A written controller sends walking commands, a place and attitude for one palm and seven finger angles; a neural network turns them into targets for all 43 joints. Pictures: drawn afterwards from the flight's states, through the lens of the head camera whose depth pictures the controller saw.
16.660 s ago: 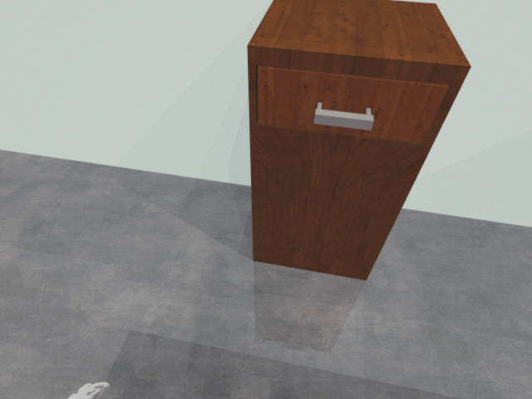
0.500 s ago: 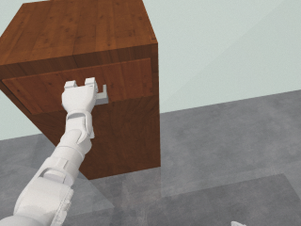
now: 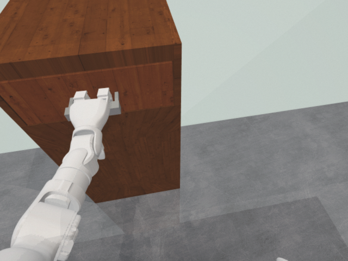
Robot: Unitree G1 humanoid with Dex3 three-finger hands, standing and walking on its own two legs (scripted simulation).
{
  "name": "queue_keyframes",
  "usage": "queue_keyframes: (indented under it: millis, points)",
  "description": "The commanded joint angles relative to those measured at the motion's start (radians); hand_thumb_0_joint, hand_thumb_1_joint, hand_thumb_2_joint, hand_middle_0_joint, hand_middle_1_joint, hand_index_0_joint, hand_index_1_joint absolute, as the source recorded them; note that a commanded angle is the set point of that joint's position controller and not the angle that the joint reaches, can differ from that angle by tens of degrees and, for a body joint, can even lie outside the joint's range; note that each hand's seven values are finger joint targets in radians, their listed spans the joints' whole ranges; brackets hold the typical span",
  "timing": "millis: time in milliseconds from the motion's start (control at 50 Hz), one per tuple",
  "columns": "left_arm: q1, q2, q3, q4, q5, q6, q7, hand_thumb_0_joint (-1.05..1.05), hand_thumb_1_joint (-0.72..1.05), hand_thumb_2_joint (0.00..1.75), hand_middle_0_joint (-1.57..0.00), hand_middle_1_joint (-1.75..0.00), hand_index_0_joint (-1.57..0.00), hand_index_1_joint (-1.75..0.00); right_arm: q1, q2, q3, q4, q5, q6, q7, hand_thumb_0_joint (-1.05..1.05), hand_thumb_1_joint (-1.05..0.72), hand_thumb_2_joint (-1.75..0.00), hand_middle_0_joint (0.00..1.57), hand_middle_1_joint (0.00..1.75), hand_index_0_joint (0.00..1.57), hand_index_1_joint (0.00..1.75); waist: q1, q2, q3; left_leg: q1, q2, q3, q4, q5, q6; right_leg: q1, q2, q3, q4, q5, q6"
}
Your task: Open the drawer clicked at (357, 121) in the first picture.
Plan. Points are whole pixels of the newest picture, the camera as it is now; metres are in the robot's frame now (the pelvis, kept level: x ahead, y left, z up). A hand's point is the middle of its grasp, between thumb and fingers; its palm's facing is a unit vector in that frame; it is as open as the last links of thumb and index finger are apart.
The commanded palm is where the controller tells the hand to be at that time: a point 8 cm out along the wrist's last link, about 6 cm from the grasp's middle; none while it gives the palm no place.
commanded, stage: lower the fingers behind the handle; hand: left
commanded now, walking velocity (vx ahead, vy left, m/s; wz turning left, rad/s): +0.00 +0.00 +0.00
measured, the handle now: (94, 104) +0.50 +0.24 +0.06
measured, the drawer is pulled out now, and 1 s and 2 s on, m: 0.00 0.00 0.03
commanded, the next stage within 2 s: close the thumb around the handle in 0.32 s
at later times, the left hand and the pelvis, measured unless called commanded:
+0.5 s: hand (99, 126) +0.44 +0.22 +0.03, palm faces +0.02 +0.00 -1.00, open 13.9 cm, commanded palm +0.41 +0.21 +0.09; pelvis +0.01 +0.01 +0.00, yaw +0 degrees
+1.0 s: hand (98, 126) +0.44 +0.21 +0.04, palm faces +0.00 -0.01 -1.00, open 6.5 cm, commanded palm +0.40 +0.21 +0.09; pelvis +0.02 +0.01 +0.00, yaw -1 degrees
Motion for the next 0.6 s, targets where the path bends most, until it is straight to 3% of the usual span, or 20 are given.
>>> queue_keyframes:
  millis: [0, 20, 80, 120, 160, 200, 240, 280, 340, 380, 400, 460, 520, 580]
  points:
    - [-0.357, 0.178, 0.058, -0.127, 0.006, 0.018, 0.018, 0.0, -0.5, 0.3, -0.3, -1.2, -0.3, -1.2, 0.012, -0.116, -0.042, -0.093, -0.005, -0.034, -0.006, 0.0, -0.9, -0.9, 0.2, 0.3, 0.2, 0.3, -0.014, -0.045, -0.317, 0.093, -0.047, 0.068, -0.051, 0.354, 0.047, 0.259, 0.024, -0.035, -0.06, 0.356, -0.023]
    - [-0.353, 0.214, 0.088, -0.132, 0.006, 0.017, 0.017, 0.0, -0.5, 0.3, -0.3, -1.2, -0.3, -1.2, 0.011, -0.121, -0.042, -0.096, -0.006, -0.031, -0.009, 0.0, -0.9, -0.9, 0.2, 0.3, 0.2, 0.3, -0.01, -0.054, -0.335, 0.089, -0.048, 0.063, -0.052, 0.361, 0.046, 0.278, 0.026, -0.035, -0.057, 0.359, -0.025]
    - [-0.327, 0.21, 0.092, -0.131, 0.004, 0.001, 0.014, 0.0, -0.5, 0.3, -0.3, -1.2, -0.3, -1.2, 0.016, -0.112, -0.04, -0.101, -0.008, -0.036, -0.012, 0.0, -0.9, -0.9, 0.2, 0.3, 0.2, 0.3, -0.003, -0.06, -0.339, 0.088, -0.047, 0.066, -0.051, 0.372, 0.048, 0.29, 0.024, -0.036, -0.051, 0.38, -0.022]
    - [-0.331, 0.241, 0.12, -0.147, 0.008, -0.016, 0.019, 0.0, -0.5, 0.3, -0.3, -1.2, -0.3, -1.2, 0.013, -0.117, -0.04, -0.101, -0.01, -0.037, -0.016, 0.0, -0.9, -0.9, 0.2, 0.3, 0.2, 0.3, -0.002, -0.067, -0.343, 0.084, -0.047, 0.061, -0.051, 0.378, 0.048, 0.294, 0.026, -0.036, -0.051, 0.379, -0.023]
    - [-0.342, 0.194, 0.082, -0.158, 0.01, -0.026, 0.027, 0.0, -0.5, 0.3, -0.3, -1.2, -0.3, -1.2, 0.024, -0.11, -0.041, -0.099, -0.01, -0.044, -0.011, 0.0, -0.9, -0.9, 0.2, 0.3, 0.2, 0.3, -0.01, -0.044, -0.334, 0.101, -0.042, 0.06, -0.049, 0.396, 0.048, 0.268, 0.028, -0.042, -0.045, 0.383, -0.024]
    - [-0.321, 0.197, 0.092, -0.143, 0.012, -0.024, 0.036, 0.0, -0.5, 0.3, -0.3, -1.2, -0.3, -1.2, 0.027, -0.112, -0.043, -0.092, -0.009, -0.046, -0.01, 0.0, -0.9, -0.9, 0.2, 0.3, 0.2, 0.3, -0.008, -0.064, -0.33, 0.103, -0.04, 0.058, -0.05, 0.401, 0.045, 0.261, 0.03, -0.045, -0.046, 0.379, -0.023]
    - [-0.33, 0.194, 0.094, -0.164, 0.009, -0.025, 0.045, 0.0, -0.5, 0.3, -0.3, -1.2, -0.3, -1.2, 0.027, -0.112, -0.045, -0.094, -0.01, -0.048, -0.006, 0.0, -0.9, -0.9, 0.2, 0.3, 0.2, 0.3, -0.006, -0.044, -0.345, 0.114, -0.04, 0.058, -0.046, 0.421, 0.045, 0.259, 0.031, -0.046, -0.042, 0.386, -0.025]
    - [-0.344, 0.163, 0.067, -0.154, 0.013, -0.016, 0.051, 0.0, -0.5, 0.3, -0.3, -1.2, -0.3, -1.2, 0.025, -0.111, -0.043, -0.089, -0.007, -0.048, -0.001, 0.0, -0.9, -0.9, 0.2, 0.3, 0.2, 0.3, -0.014, -0.038, -0.311, 0.117, -0.038, 0.054, -0.049, 0.419, 0.042, 0.229, 0.034, -0.053, -0.044, 0.37, -0.027]
    - [-0.372, 0.139, 0.046, -0.165, 0.022, -0.001, 0.062, 0.0, -0.5, 0.3, -0.3, -1.2, -0.3, -1.2, 0.027, -0.11, -0.049, -0.084, -0.009, -0.048, 0.006, 0.0, -0.9, -0.9, 0.2, 0.3, 0.2, 0.3, -0.019, -0.006, -0.332, 0.149, -0.033, 0.047, -0.045, 0.447, 0.04, 0.209, 0.037, -0.056, -0.039, 0.355, -0.032]
    - [-0.368, 0.114, 0.035, -0.17, 0.015, 0.013, 0.064, 0.0, -0.5, 0.3, -0.3, -1.2, -0.3, -1.2, 0.025, -0.11, -0.051, -0.084, -0.01, -0.048, 0.01, 0.0, -0.9, -0.9, 0.2, 0.3, 0.2, 0.3, -0.018, -0.02, -0.347, 0.164, -0.031, 0.044, -0.041, 0.47, 0.039, 0.21, 0.039, -0.06, -0.038, 0.365, -0.032]
    - [-0.377, 0.131, 0.047, -0.179, 0.014, 0.017, 0.065, 0.0, -0.5, 0.3, -0.3, -1.2, -0.3, -1.2, 0.025, -0.112, -0.05, -0.08, -0.011, -0.045, 0.009, 0.0, -0.9, -0.9, 0.2, 0.3, 0.2, 0.3, -0.015, -0.028, -0.361, 0.165, -0.03, 0.043, -0.042, 0.483, 0.038, 0.222, 0.038, -0.06, -0.034, 0.379, -0.032]
    - [-0.361, 0.091, 0.013, -0.189, 0.006, 0.033, 0.054, 0.0, -0.33, 0.37, -0.31, -1.22, -0.31, -1.22, 0.017, -0.11, -0.051, -0.085, -0.011, -0.04, 0.011, 0.0, -0.9, -0.9, 0.2, 0.3, 0.2, 0.3, -0.014, -0.002, -0.365, 0.179, -0.032, 0.043, -0.037, 0.506, 0.038, 0.223, 0.038, -0.06, -0.035, 0.391, -0.032]
    - [-0.344, 0.137, 0.053, -0.185, 0.007, 0.043, 0.045, 0.0, -0.16, 0.44, -0.32, -1.24, -0.32, -1.24, 0.013, -0.119, -0.049, -0.086, -0.013, -0.031, 0.009, 0.0, -0.9, -0.9, 0.2, 0.3, 0.2, 0.3, -0.01, -0.043, -0.372, 0.168, -0.032, 0.039, -0.04, 0.513, 0.039, 0.254, 0.038, -0.06, -0.037, 0.41, -0.033]
    - [-0.338, 0.112, 0.029, -0.194, 0.006, 0.039, 0.033, 0.0, 0.0, 0.52, -0.34, -1.25, -0.34, -1.25, 0.004, -0.112, -0.046, -0.092, -0.012, -0.031, 0.006, 0.0, -0.9, -0.9, 0.2, 0.3, 0.2, 0.3, -0.013, -0.048, -0.336, 0.16, -0.032, 0.045, -0.047, 0.483, 0.042, 0.245, 0.035, -0.061, -0.043, 0.4, -0.029]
